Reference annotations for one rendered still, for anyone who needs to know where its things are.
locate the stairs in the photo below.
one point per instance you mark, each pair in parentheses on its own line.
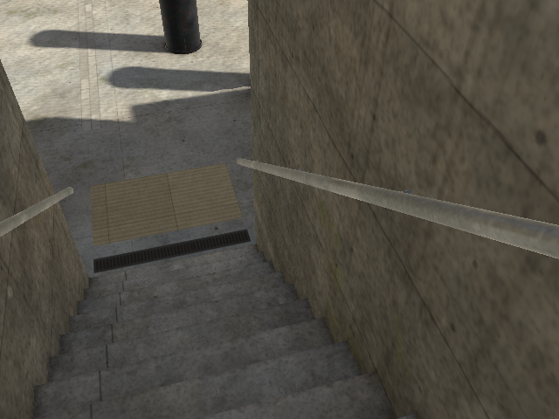
(215,336)

